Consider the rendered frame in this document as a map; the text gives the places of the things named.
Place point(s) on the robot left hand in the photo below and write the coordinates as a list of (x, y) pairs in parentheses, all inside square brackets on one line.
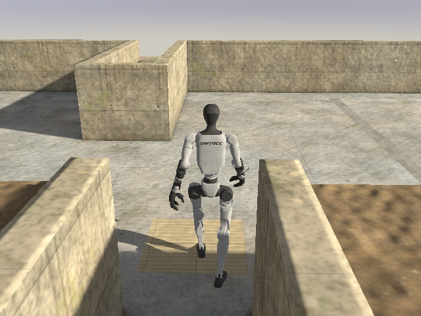
[(172, 199)]

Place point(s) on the robot shin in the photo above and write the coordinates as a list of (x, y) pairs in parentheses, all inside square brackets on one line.
[(199, 230), (222, 251)]

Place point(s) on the robot left shin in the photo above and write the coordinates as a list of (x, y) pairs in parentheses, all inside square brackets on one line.
[(199, 230)]

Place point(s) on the left robot upper arm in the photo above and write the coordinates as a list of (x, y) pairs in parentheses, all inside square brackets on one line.
[(187, 148)]

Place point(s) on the left robot forearm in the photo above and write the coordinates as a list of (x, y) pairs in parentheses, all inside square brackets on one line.
[(178, 178)]

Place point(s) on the robot right hand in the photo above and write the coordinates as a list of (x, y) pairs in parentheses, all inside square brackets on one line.
[(240, 183)]

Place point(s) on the right robot forearm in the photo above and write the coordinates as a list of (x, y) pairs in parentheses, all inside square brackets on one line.
[(240, 171)]

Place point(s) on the right robot upper arm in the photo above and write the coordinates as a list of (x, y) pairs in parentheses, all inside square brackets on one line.
[(234, 148)]

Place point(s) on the robot right shin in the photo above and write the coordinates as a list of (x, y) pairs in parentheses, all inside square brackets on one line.
[(222, 251)]

